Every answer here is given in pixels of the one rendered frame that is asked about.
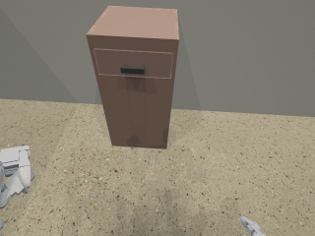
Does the drawer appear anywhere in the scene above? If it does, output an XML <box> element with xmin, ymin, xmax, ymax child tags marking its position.
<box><xmin>94</xmin><ymin>48</ymin><xmax>172</xmax><ymax>78</ymax></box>

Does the handle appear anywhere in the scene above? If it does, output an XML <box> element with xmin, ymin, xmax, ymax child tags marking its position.
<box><xmin>120</xmin><ymin>63</ymin><xmax>145</xmax><ymax>75</ymax></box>

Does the cabinet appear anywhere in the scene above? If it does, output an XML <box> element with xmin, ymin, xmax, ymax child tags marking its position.
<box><xmin>86</xmin><ymin>5</ymin><xmax>179</xmax><ymax>149</ymax></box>

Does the robot right hand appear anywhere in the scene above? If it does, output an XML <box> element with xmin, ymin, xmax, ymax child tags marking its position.
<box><xmin>240</xmin><ymin>216</ymin><xmax>266</xmax><ymax>236</ymax></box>

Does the robot left hand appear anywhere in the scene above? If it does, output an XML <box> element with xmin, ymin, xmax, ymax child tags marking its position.
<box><xmin>0</xmin><ymin>146</ymin><xmax>35</xmax><ymax>209</ymax></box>

